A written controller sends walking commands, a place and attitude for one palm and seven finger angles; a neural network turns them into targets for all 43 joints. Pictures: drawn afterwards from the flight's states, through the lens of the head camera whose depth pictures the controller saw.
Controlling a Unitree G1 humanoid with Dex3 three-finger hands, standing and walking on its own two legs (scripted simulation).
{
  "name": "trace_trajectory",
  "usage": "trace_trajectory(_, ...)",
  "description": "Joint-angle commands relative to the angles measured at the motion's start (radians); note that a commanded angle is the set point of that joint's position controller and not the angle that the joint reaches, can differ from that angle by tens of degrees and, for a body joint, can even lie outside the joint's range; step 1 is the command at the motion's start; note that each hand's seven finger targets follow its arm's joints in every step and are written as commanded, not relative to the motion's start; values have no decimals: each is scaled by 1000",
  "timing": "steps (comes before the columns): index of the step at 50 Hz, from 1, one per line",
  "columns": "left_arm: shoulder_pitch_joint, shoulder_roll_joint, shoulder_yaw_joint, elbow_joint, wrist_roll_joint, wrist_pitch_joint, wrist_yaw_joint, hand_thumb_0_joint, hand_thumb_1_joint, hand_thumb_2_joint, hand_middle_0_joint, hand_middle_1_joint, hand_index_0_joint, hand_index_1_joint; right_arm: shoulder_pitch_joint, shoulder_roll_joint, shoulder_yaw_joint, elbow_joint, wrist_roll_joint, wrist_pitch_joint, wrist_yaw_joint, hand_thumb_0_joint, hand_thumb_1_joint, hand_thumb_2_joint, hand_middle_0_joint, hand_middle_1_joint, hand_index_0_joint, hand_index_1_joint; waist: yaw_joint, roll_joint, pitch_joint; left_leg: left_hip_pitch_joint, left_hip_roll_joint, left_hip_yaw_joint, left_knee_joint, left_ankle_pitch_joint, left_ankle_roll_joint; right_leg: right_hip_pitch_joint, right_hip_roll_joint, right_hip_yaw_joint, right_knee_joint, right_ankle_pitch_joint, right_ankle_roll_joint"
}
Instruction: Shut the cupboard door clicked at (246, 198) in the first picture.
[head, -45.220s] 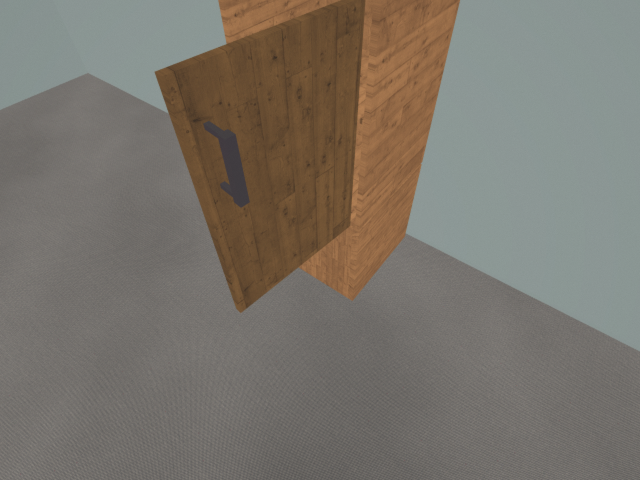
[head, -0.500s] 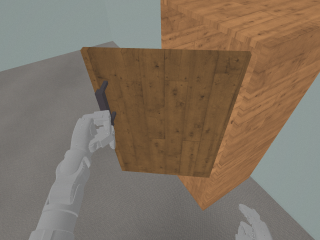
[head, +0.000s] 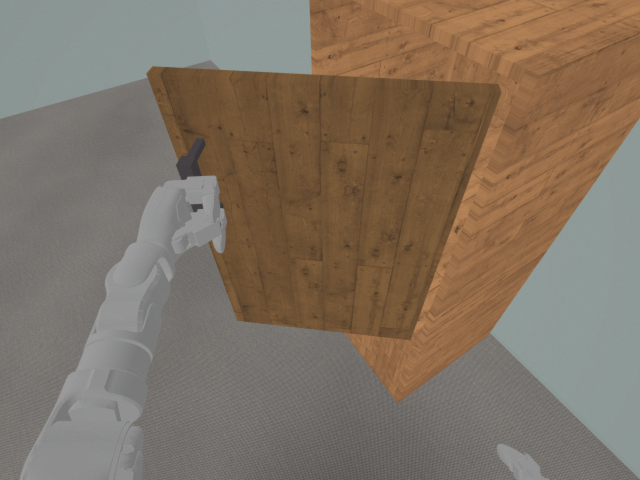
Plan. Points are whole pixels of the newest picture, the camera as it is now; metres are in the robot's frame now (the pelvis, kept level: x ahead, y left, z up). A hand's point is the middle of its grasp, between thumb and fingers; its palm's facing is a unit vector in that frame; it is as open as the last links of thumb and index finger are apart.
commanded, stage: push the door shut along its arc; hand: left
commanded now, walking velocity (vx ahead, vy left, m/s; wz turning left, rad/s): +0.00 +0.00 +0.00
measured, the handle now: (204, 190) +0.47 +0.18 +0.11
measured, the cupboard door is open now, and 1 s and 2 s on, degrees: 50 33 26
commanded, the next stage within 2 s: pull the fist back off the door in 1.32 s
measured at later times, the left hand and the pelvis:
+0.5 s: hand (237, 192) +0.46 +0.13 +0.12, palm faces -0.28 -0.96 +0.00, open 3.1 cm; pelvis +0.00 +0.02 -0.01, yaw +0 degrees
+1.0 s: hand (277, 166) +0.51 +0.08 +0.12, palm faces -0.42 -0.91 +0.02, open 3.1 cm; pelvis +0.01 +0.03 -0.02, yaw -1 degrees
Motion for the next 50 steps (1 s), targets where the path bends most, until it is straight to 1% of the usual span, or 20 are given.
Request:
trace_trajectory(1, -557, 142, 17, -126, -9, -82, -28, 0, 900, 900, -1300, -1500, -1300, -1500, -28, -125, -46, -122, 0, -50, -7, 0, -900, -900, 200, 300, 200, 300, -52, -45, -274, 101, 27, -58, -51, 170, -6, 49, -40, 91, -79, 242, 37)
trace_trajectory(2, -590, 126, -1, -92, -8, -84, -35, 0, 900, 900, -1300, -1500, -1300, -1500, -23, -124, -45, -115, 1, -50, -7, 0, -900, -900, 200, 300, 200, 300, -62, -29, -273, 104, 26, -63, -48, 164, -7, 26, -38, 87, -75, 232, 35)
trace_trajectory(4, -625, 188, 44, -37, -3, -99, -41, 0, 900, 900, -1300, -1500, -1300, -1500, -1, -136, -49, -99, -2, -46, -8, 0, -900, -900, 200, 300, 200, 300, -60, -42, -282, 90, 28, -67, -40, 160, -8, 26, -38, 86, -68, 218, 33)
trace_trajectory(6, -671, 167, 24, -10, -6, -116, -59, 0, 900, 900, -1300, -1500, -1300, -1500, 4, -135, -49, -99, -3, -50, -6, 0, -900, -900, 200, 300, 200, 300, -68, -31, -327, 97, 28, -72, -34, 172, -8, 23, -36, 85, -55, 231, 32)
trace_trajectory(9, -730, 206, 50, 92, -11, -136, -81, 0, 900, 900, -1300, -1500, -1300, -1500, 31, -145, -50, -80, -6, -47, -6, 0, -900, -900, 200, 300, 200, 300, -79, -65, -302, 54, 27, -72, -21, 147, -5, 1, -35, 88, -49, 208, 34)
trace_trajectory(15, -825, 163, 8, 167, -9, -169, -110, 0, 900, 900, -1300, -1500, -1300, -1500, 65, -153, -55, -69, -9, -55, 2, 0, -900, -900, 200, 300, 200, 300, -105, -16, -356, 94, 37, -94, 1, 174, -14, -88, -26, 69, -14, 201, 30)
trace_trajectory(20, -875, 229, 58, 197, 0, -185, -116, 0, 900, 900, -1300, -1500, -1300, -1500, 101, -166, -61, -56, -16, -50, 6, 0, -900, -900, 200, 300, 200, 300, -105, -13, -402, 99, 43, -103, 19, 229, -18, -95, -21, 66, 8, 235, 28)
trace_trajectory(21, -882, 198, 36, 208, 0, -185, -120, 0, 900, 900, -1300, -1500, -1300, -1500, 103, -163, -61, -56, -15, -50, 8, 0, -900, -900, 200, 300, 200, 300, -110, -18, -396, 98, 43, -102, 20, 231, -18, -103, -19, 63, 10, 236, 29)
trace_trajectory(24, -906, 218, 43, 246, 5, -188, -123, 0, 900, 900, -1300, -1500, -1300, -1500, 128, -173, -66, -41, -16, -43, 7, 0, -900, -900, 200, 300, 200, 300, -119, -27, -374, 90, 49, -108, 24, 223, -19, -136, -16, 56, 11, 211, 28)
trace_trajectory(26, -964, 197, 24, 250, 8, -188, -125, 0, 900, 900, -1300, -1500, -1300, -1500, 130, -173, -66, -34, -19, -46, 8, 0, -900, -900, 200, 300, 200, 300, -137, 8, -374, 111, 51, -117, 28, 221, -23, -186, -12, 54, 14, 196, 29)
trace_trajectory(28, -959, 198, 27, 277, 10, -187, -130, 0, 900, 900, -1300, -1500, -1300, -1500, 141, -177, -68, -32, -21, -46, 10, 0, -900, -900, 200, 300, 200, 300, -136, 4, -387, 110, 51, -120, 35, 221, -24, -191, -10, 52, 18, 190, 27)
trace_trajectory(29, -967, 228, 49, 298, 11, -186, -129, 0, 900, 900, -1300, -1500, -1300, -1500, 155, -184, -70, -23, -22, -42, 7, 0, -900, -900, 200, 300, 200, 300, -138, -4, -386, 111, 53, -121, 41, 241, -22, -196, -10, 50, 22, 199, 25)
trace_trajectory(31, -1004, 213, 37, 293, 10, -185, -137, 0, 900, 900, -1300, -1500, -1300, -1500, 158, -182, -69, -22, -25, -45, 10, 0, -900, -900, 200, 300, 200, 300, -143, 9, -413, 115, 52, -125, 48, 255, -24, -201, -9, 51, 30, 210, 26)
trace_trajectory(33, -1006, 262, 81, 314, 15, -184, -137, 0, 900, 900, -1300, -1500, -1300, -1500, 171, -187, -71, -17, -28, -43, 10, 0, -900, -900, 200, 300, 200, 300, -139, 10, -427, 112, 54, -129, 53, 264, -27, -200, -7, 51, 36, 214, 24)
trace_trajectory(39, -1075, 207, 24, 335, 21, -185, -148, 0, 900, 900, -1300, -1500, -1300, -1500, 199, -190, -76, -4, -33, -36, 10, 0, -900, -900, 200, 300, 200, 300, -168, 30, -438, 157, 62, -141, 84, 341, -30, -276, -1, 38, 54, 226, 26)
trace_trajectory(42, -1101, 233, 49, 364, 23, -172, -151, 0, 900, 900, -1300, -1500, -1300, -1500, 209, -195, -77, 1, -36, -35, 10, 0, -900, -900, 200, 300, 200, 300, -175, 4, -452, 134, 62, -144, 87, 310, -27, -275, 1, 40, 56, 219, 27)
trace_trajectory(44, -1137, 233, 46, 351, 21, -172, -152, 0, 900, 900, -1300, -1500, -1300, -1500, 217, -195, -76, 3, -40, -32, 8, 0, -900, -900, 200, 300, 200, 300, -176, 32, -473, 145, 58, -141, 98, 348, -25, -277, 0, 37, 65, 234, 26)
trace_trajectory(45, -1140, 268, 76, 362, 26, -169, -150, 0, 900, 900, -1300, -1500, -1300, -1500, 217, -197, -75, 6, -42, -31, 8, 0, -900, -900, 200, 300, 200, 300, -173, 30, -485, 142, 58, -142, 103, 355, -27, -273, 2, 42, 68, 246, 26)
trace_trajectory(48, -1153, 266, 74, 398, 37, -160, -148, 0, 900, 900, -1300, -1500, -1300, -1500, 226, -196, -74, 8, -45, -24, 10, 0, -900, -900, 200, 300, 200, 300, -183, 18, -464, 109, 57, -137, 110, 334, -24, -282, 3, 41, 71, 239, 28)
trace_trajectory(50, -1166, 285, 89, 388, 44, -166, -147, 0, 900, 900, -1300, -1500, -1300, -1500, 236, -198, -76, 5, -47, -20, 10, 0, -900, -900, 200, 300, 200, 300, -182, 29, -505, 132, 60, -144, 121, 396, -27, -284, 4, 39, 88, 270, 27)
